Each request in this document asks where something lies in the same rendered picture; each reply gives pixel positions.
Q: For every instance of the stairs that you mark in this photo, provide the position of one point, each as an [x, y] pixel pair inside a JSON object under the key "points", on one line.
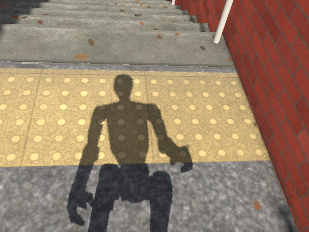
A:
{"points": [[144, 14]]}

